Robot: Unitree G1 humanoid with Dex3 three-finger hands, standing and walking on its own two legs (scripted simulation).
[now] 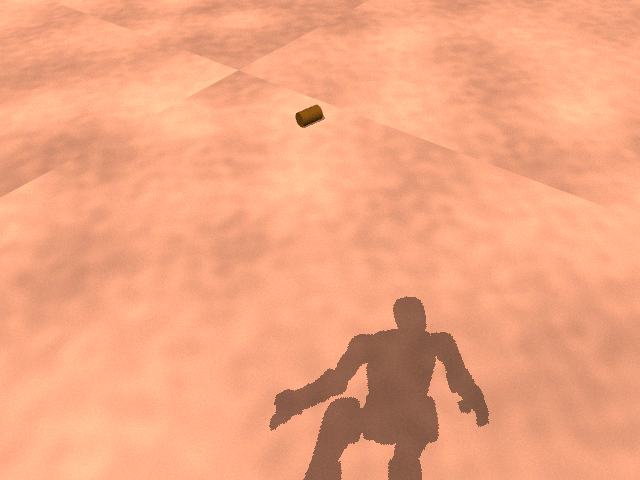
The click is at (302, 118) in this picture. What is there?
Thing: lying can
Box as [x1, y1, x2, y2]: [295, 105, 322, 126]
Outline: 319,106 314,105 296,113 295,116 298,124 300,126 303,126 321,118 322,112
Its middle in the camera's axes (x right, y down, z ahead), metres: -0.07 -0.72 +2.24
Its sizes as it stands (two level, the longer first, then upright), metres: 0.135 0.085 0.085
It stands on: the floor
